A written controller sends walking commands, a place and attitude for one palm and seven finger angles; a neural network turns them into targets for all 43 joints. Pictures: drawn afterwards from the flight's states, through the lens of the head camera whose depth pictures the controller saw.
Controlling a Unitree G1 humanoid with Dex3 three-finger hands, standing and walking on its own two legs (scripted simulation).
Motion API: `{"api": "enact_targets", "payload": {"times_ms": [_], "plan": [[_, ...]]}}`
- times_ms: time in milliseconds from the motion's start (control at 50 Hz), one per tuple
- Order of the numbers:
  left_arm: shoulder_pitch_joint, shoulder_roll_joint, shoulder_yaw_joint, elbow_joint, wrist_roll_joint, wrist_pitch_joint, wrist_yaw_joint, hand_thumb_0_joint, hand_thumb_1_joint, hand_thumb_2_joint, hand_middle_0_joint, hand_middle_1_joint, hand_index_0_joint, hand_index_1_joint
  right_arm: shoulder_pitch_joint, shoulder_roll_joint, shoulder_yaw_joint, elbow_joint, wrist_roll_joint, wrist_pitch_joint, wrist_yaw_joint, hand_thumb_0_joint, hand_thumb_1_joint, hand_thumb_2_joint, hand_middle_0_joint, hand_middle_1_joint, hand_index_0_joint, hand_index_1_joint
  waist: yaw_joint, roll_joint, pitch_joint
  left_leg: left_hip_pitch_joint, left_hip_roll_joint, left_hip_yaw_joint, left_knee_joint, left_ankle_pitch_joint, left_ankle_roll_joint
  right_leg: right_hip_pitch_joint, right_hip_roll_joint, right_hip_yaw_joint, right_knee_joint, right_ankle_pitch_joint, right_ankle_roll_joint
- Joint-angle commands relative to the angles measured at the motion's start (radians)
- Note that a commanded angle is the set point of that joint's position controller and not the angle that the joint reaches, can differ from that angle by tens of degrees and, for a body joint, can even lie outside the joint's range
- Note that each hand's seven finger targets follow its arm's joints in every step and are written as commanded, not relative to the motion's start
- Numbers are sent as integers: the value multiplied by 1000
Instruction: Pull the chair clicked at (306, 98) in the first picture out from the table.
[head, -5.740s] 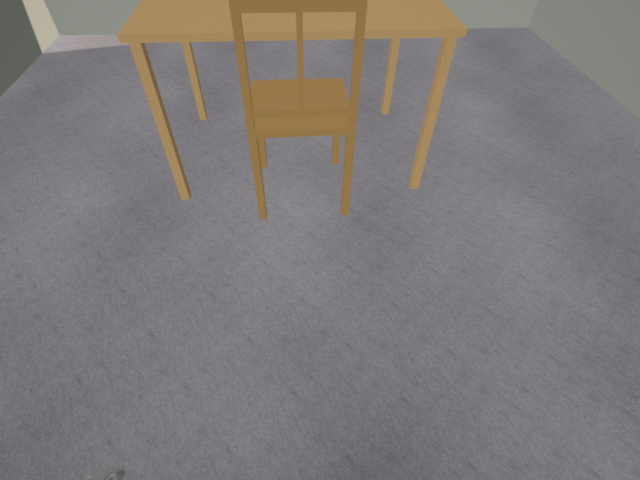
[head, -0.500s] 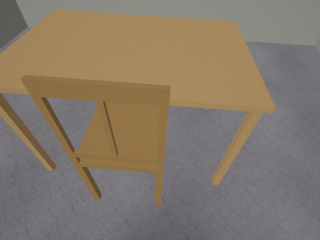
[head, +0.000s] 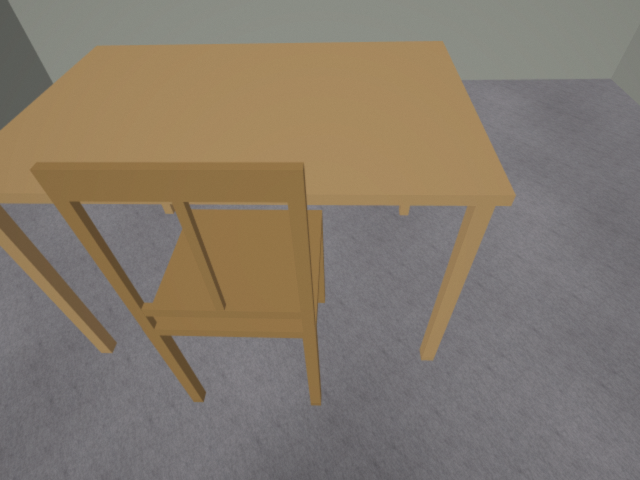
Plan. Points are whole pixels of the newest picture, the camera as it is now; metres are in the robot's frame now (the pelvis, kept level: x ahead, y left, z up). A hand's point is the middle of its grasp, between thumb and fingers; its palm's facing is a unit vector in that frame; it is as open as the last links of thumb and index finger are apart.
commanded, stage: come to a stop and stand still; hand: left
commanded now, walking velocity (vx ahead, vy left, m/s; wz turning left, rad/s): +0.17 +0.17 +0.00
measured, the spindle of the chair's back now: (203, 261) +0.50 +0.26 -0.08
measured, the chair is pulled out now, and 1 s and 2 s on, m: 0.00 0.00 0.00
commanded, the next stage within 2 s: look again from close up in 1.40 s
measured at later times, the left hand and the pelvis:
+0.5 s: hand out of the picture +0.01 +0.22 -0.18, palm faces +0.05 -0.97 -0.24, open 7.4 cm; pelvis +0.01 +0.03 -0.01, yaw +1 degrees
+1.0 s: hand out of the picture -0.03 +0.23 -0.18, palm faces +0.00 -0.98 -0.22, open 7.4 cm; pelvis -0.04 +0.04 +0.00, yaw -1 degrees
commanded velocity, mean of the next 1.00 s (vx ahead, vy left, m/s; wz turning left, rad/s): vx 0.01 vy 0.02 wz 0.00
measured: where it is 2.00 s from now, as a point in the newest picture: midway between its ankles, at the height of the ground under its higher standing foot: outside the picture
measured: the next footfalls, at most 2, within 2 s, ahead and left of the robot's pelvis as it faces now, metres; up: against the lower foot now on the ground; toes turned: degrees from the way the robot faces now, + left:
left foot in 0.28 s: +0.01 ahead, +0.13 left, +0.00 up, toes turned +4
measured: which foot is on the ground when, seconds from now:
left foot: up 0.00-0.26, down 0.28-1.00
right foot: down 0.00-1.00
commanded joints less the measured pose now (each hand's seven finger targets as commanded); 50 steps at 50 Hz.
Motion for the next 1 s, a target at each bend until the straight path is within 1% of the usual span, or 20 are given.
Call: {"api": "enact_targets", "payload": {"times_ms": [0,40,120,140,180,220,240,260,280,300,320,340,360,400,440,500,540,620,700,980], "plan": [[-82,146,25,-62,-2,-44,6,0,900,900,-200,-300,-200,-300,64,-60,-12,-28,-5,-36,16,0,-900,-900,200,300,200,300,-50,-183,175,-21,-4,-38,226,11,6,-222,-223,232,-396,-179,-96],[-4,125,22,-40,-4,-57,2,0,900,900,-200,-300,-200,-300,69,-53,-6,-19,-2,-53,16,0,-900,-900,200,300,200,300,-17,-150,135,-42,-10,-17,191,19,-2,-87,-209,168,-329,38,-92],[111,120,26,14,-1,-62,9,0,900,900,-200,-300,-200,-300,24,-47,8,-39,3,-66,-1,0,-900,-900,200,300,200,300,37,-193,54,-40,-9,-9,61,-78,-10,111,-259,191,-213,452,-143],[116,125,28,20,-1,-61,11,0,900,900,-200,-300,-200,-300,21,-43,10,-36,7,-67,-5,0,-900,-900,200,300,200,300,42,-205,43,-14,-11,-1,21,-92,-11,127,-262,186,-185,542,-149],[100,117,28,37,-6,-57,18,0,900,900,-200,-300,-200,-300,57,-31,20,-11,11,-71,-15,0,-900,-900,200,300,200,300,25,-197,5,96,-18,0,-120,-17,-9,120,-233,161,-124,643,-131],[68,88,19,47,-18,-53,19,0,900,900,-200,-300,-200,-300,125,-38,25,34,9,-85,-23,0,-900,-900,200,300,200,300,-2,-172,-22,273,6,-21,-273,215,8,43,-157,108,-60,560,-65],[38,206,-15,-29,-18,-87,25,0,900,900,-200,-300,-200,-300,80,-101,27,-45,-10,-77,-6,0,-900,-900,200,300,200,300,-34,-49,94,286,-14,-68,-190,160,45,-84,-60,62,-89,186,-39],[65,143,15,-30,-7,-83,27,0,900,900,-200,-300,-200,-300,135,-114,6,-63,-16,-96,-4,0,-900,-900,200,300,200,300,-18,41,28,200,35,-53,-118,151,38,-105,-99,86,-61,74,-34],[83,133,11,-36,-12,-91,29,0,900,900,-200,-300,-200,-300,131,-76,13,-59,-12,-101,-12,0,-900,-900,200,300,200,300,-14,37,-77,201,34,-68,-71,216,47,-30,-104,111,-41,254,-46],[72,115,3,-27,-12,-87,30,0,900,900,-200,-300,-200,-300,117,-47,17,-64,-4,-107,-16,0,-900,-900,200,300,200,300,-19,75,-115,207,18,-66,-55,297,43,-1,-127,110,-7,393,-52],[77,110,2,-24,-10,-82,31,0,900,900,-200,-300,-200,-300,120,-49,19,-66,-1,-108,-20,0,-900,-900,200,300,200,300,-22,70,-116,219,25,-67,-48,392,45,0,-115,91,29,464,-49],[87,109,-1,-36,-6,-75,32,0,900,900,-200,-300,-200,-300,140,-67,23,-74,-1,-107,-21,0,-900,-900,200,300,200,300,-22,24,-131,235,44,-70,-36,471,58,6,-93,59,55,470,-39],[90,94,1,-32,-5,-69,35,0,900,900,-200,-300,-200,-300,132,-75,17,-75,1,-104,-25,0,-900,-900,200,300,200,300,-17,-4,-94,220,51,-74,-27,507,62,-17,-82,38,58,444,-30],[97,86,1,-44,-3,-55,37,0,900,900,-200,-300,-200,-300,131,-90,12,-81,3,-98,-30,0,-900,-900,200,300,200,300,-14,-18,-26,194,60,-79,-32,553,67,-54,-65,22,64,387,-21],[100,89,-2,-62,-1,-45,38,0,900,900,-200,-300,-200,-300,129,-105,14,-84,0,-94,-29,0,-900,-900,200,300,200,300,-10,-32,-15,205,74,-83,-39,584,75,-63,-50,16,74,334,-17],[82,96,5,-81,-3,-34,34,0,900,900,-200,-300,-200,-300,112,-116,9,-92,-1,-92,-32,0,-900,-900,200,300,200,300,-12,36,29,195,84,-98,-80,575,82,-98,-33,5,80,226,-7],[83,97,0,-92,-3,-30,31,0,900,900,-200,-300,-200,-300,98,-125,14,-97,-3,-93,-29,0,-900,-900,200,300,200,300,-3,55,11,209,91,-103,-99,568,90,-80,-25,7,75,189,-4],[52,119,4,-100,-5,-27,24,0,900,900,-200,-300,-200,-300,59,-120,15,-107,0,-90,-25,0,-900,-900,200,300,200,300,-3,8,73,150,69,-92,-149,352,81,-92,-41,28,33,178,6],[44,125,1,-106,-5,-26,19,0,900,900,-200,-300,-200,-300,50,-119,19,-102,0,-89,-18,0,-900,-900,200,300,200,300,-4,-6,83,147,63,-93,-196,221,78,-93,-46,43,3,141,8],[73,103,-10,-47,-5,-38,14,0,900,900,-200,-300,-200,-300,91,-98,26,-32,8,-86,-11,0,-900,-900,200,300,200,300,-13,-17,75,166,53,-81,-256,66,69,-93,-65,72,-69,122,5]]}}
